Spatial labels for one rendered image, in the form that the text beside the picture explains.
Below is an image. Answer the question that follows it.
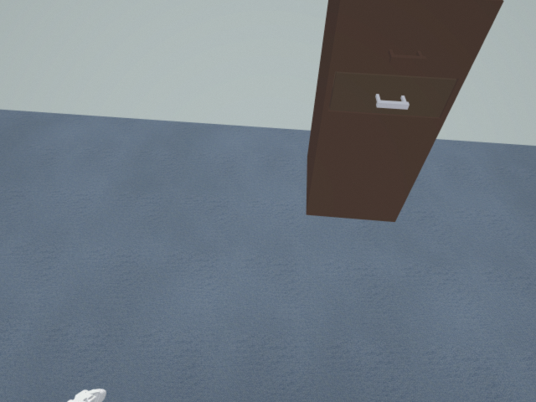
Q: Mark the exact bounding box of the handle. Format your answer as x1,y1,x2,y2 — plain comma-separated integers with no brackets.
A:
375,94,410,110
389,54,427,65

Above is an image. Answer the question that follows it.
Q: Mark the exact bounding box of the cabinet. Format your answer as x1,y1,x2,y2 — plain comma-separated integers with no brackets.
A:
307,0,503,222

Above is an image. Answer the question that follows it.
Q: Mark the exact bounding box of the drawer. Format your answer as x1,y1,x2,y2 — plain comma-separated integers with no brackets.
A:
329,71,456,117

